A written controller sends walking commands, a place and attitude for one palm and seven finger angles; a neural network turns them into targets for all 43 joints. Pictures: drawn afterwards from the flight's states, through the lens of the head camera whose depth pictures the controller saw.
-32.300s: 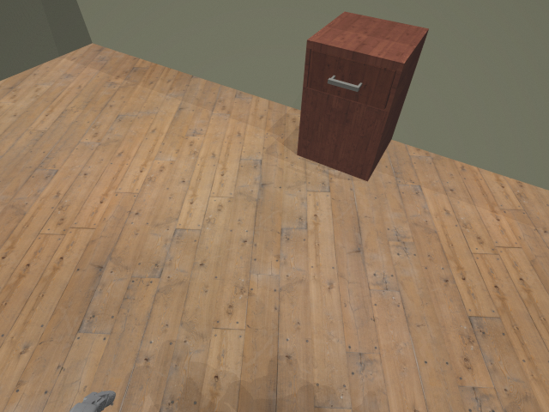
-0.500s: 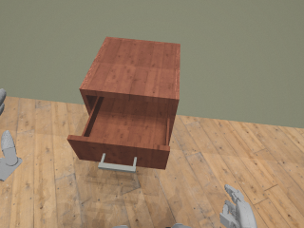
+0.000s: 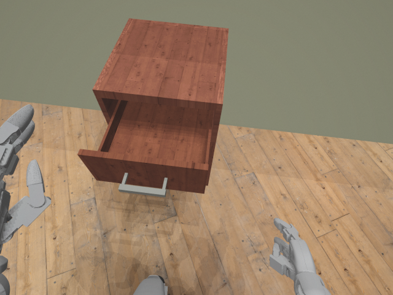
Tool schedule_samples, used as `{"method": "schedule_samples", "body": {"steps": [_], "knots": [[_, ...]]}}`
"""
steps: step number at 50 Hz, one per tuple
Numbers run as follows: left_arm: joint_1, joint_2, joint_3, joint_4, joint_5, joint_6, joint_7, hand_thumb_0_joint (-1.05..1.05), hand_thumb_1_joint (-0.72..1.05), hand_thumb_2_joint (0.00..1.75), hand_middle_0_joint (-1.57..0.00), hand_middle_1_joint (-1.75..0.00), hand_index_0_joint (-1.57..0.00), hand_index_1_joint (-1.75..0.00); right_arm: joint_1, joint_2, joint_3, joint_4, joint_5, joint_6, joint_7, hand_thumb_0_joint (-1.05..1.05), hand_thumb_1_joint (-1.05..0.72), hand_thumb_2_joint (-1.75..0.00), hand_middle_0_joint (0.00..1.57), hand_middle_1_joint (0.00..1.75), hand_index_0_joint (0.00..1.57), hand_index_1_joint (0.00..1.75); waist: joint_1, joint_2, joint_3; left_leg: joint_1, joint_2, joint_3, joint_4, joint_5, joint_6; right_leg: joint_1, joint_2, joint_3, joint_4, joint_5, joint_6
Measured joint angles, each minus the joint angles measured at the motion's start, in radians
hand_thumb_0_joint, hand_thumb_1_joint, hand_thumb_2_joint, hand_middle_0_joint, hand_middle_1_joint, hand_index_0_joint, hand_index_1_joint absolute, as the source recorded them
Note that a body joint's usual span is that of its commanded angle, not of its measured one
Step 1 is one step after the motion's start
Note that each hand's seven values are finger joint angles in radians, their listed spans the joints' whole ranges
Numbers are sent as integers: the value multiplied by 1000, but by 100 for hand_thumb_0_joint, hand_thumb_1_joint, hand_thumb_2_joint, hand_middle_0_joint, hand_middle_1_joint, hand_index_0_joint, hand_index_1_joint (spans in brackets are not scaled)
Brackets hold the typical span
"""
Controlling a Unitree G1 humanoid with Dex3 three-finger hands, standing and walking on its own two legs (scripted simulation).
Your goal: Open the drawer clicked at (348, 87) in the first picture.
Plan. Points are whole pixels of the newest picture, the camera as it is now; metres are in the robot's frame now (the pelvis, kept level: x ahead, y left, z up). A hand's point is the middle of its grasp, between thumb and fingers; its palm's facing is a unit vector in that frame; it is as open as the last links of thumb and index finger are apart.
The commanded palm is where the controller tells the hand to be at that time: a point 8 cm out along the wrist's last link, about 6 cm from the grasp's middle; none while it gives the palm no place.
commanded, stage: step back with the hand held close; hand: left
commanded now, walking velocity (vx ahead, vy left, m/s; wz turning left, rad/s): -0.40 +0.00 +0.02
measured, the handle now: (144, 184) +0.42 +0.19 -0.24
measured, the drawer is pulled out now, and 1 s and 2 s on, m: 0.23 0.23 0.23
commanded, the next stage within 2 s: stop stepping back and stand still in 0.24 s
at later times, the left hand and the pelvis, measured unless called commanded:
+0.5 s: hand out of the picture +0.07 +0.17 +0.18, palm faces +0.31 -0.80 -0.51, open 7.4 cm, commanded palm +0.02 +0.22 +0.18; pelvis -0.11 -0.06 -0.01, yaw +0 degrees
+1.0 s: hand out of the picture -0.02 +0.17 +0.18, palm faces +0.43 -0.72 -0.55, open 7.4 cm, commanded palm -0.06 +0.21 +0.18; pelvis -0.18 -0.07 +0.00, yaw +4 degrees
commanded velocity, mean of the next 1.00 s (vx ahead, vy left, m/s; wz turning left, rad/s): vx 0.02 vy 0.06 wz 0.01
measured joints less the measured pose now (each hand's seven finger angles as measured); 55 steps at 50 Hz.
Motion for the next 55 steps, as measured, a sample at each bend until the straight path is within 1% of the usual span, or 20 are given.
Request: {"method": "schedule_samples", "body": {"steps": [4, 6, 9, 11, 16, 20, 22, 23, 25, 27, 29, 33, 36, 39, 41, 45, 47, 50, 53, 55], "knots": [[79, 52, 36, 3, 0, -13, -12, 1, 88, 90, -21, -30, -22, -30, 28, -8, -11, -21, 30, 61, -16, 1, -90, -90, 21, 30, 20, 30, -25, -59, -49, -48, -95, 3, 250, -245, 20, -27, -45, 22, -3, 13, -15], [126, 63, 65, 25, 3, -1, -1, 1, 88, 90, -22, -30, -22, -30, 39, -20, -15, -25, 27, 89, -37, 1, -90, -90, 21, 30, 20, 30, -31, -83, -80, -33, -123, 24, 276, -288, 18, -35, -62, 38, -23, 33, -16], [147, 54, 81, 56, 0, 27, 19, 1, 88, 90, -22, -30, -22, -30, 43, -53, -22, -39, 25, 115, -63, 1, -90, -90, 20, 30, 20, 30, -43, -82, -91, 50, -130, 44, 103, -213, 20, -49, -64, 36, -27, 53, -14], [134, 42, 65, 52, -5, 46, 28, 1, 88, 90, -21, -30, -22, -30, 43, -84, -38, -52, 28, 117, -71, 1, -90, -90, 20, 30, 20, 30, -50, -47, -74, 121, -104, 47, -52, 2, 37, -66, -43, 7, 12, 43, -10], [96, 41, 37, 43, -12, 45, 21, 1, 89, 90, -21, -30, -21, -30, 34, -51, -62, -29, 30, 77, -50, 1, -91, -90, 20, 30, 20, 30, -17, -118, -34, 126, -120, 75, -74, -63, 26, -158, -74, 18, 187, -73, 52], [107, 42, 40, -3, -13, 56, 20, 2, 89, 90, -21, -30, -21, -30, 50, -23, -33, -43, 15, 27, -35, 1, -91, -90, 20, 30, 20, 30, -6, -94, -19, 85, -81, 58, -29, -45, 5, -140, -80, -1, 206, -95, 61], [110, 43, 50, -27, -11, 50, 22, 2, 89, 90, -21, -30, -21, -30, 56, -16, -17, -46, 23, 18, -26, 1, -90, -90, 20, 30, 20, 30, 3, -58, 1, 76, -44, 44, 9, -51, -3, -120, -66, -48, 165, 16, 40], [111, 47, 52, -31, -9, 44, 23, 2, 89, 90, -21, -30, -21, -30, 65, -11, -10, -44, 27, 17, -24, 1, -90, -90, 20, 30, 20, 30, 0, -44, 5, 69, -33, 33, 38, -89, 4, -108, -54, -62, 154, 33, 10], [104, 47, 47, -21, -6, 35, 26, 2, 89, 90, -21, -30, -22, -30, 98, -4, -2, -33, 30, 26, -23, 1, -90, -90, 20, 30, 20, 30, 4, -45, -16, 36, -54, 19, 160, -229, 15, -105, -55, -67, 143, 34, -42], [89, 19, 32, 23, -2, 30, 30, 1, 88, 90, -21, -30, -22, -30, 130, -7, 0, -4, 24, 45, -25, 1, -90, -90, 20, 30, 20, 30, 13, -56, -52, 10, -97, 25, 333, -253, 22, -97, -70, -52, 103, 54, -42], [82, -15, 27, 88, -2, 31, 35, 1, 88, 90, -21, -30, -22, -30, 162, -17, 2, 20, 17, 64, -33, 1, -90, -90, 20, 30, 20, 30, 9, -62, -96, 20, -127, 47, 417, -229, 28, -85, -85, -40, 44, 65, -32], [68, -41, 19, 205, 10, 45, 47, 1, 89, 90, -21, -30, -21, -30, 210, -49, -4, 33, 14, 61, -53, 1, -90, -90, 21, 30, 20, 30, -12, -65, -145, 149, -149, 102, 245, -249, 55, -64, -108, -45, -70, 101, -13], [52, -45, 0, 213, 23, 55, 54, 1, 89, 90, -21, -30, -21, -30, 217, -78, -19, 27, 9, 41, -52, 1, -90, -90, 20, 30, 20, 30, -28, -70, -129, 273, -156, 124, 4, -261, 86, -60, -112, -64, -122, 195, -9], [49, -47, -29, 161, 36, 44, 53, 1, 89, 90, -21, -30, -21, -30, 209, -112, -40, 7, 4, 19, -47, 1, -90, -90, 20, 30, 20, 30, -47, -47, -92, 353, -136, 100, -199, -223, 106, -83, -88, -101, -102, 225, -13], [59, -36, -40, 130, 47, 31, 46, 1, 89, 90, -21, -30, -21, -30, 198, -110, -53, -1, 4, 9, -39, 1, -90, -90, 20, 30, 20, 30, -49, -58, -59, 347, -134, 96, -200, -109, 84, -107, -82, -84, -32, 131, 14], [140, 23, -6, 72, 56, 19, 40, 1, 89, 90, -21, -30, -22, -30, 223, -86, -61, -24, 6, -5, -38, 1, -90, -90, 20, 30, 20, 30, -62, -56, -83, 312, -132, 70, -115, -134, 56, -107, -82, -57, 121, -46, 53], [159, 42, 24, 72, 50, 8, 47, 1, 88, 90, -22, -30, -22, -30, 229, -77, -56, -20, 6, -3, -46, 1, -90, -90, 20, 30, 20, 30, -52, -34, -103, 285, -120, 56, -53, -169, 51, -81, -68, -59, 103, -17, 27], [131, 32, 52, 117, 38, -10, 49, 1, 88, 90, -22, -30, -22, -30, 216, -70, -49, 2, 9, 14, -47, 1, -90, -90, 20, 30, 20, 30, -28, -2, -108, 217, -120, 28, 104, -288, 74, -74, -52, -76, 80, 86, -43], [64, -39, 37, 204, 31, -15, 46, 1, 88, 90, -21, -30, -22, -30, 193, -67, -43, 41, 8, 35, -37, 1, -90, -90, 20, 30, 20, 30, 9, -2, -112, 133, -146, 28, 281, -272, 77, -60, -58, -58, 36, 103, -47], [37, -79, 20, 250, 28, -1, 45, 1, 89, 90, -21, -30, -21, -30, 189, -58, -31, 50, 9, 41, -34, 1, -90, -90, 20, 30, 20, 30, 15, -20, -115, 128, -150, 60, 257, -245, 79, -41, -71, -47, -10, 126, -41]]}}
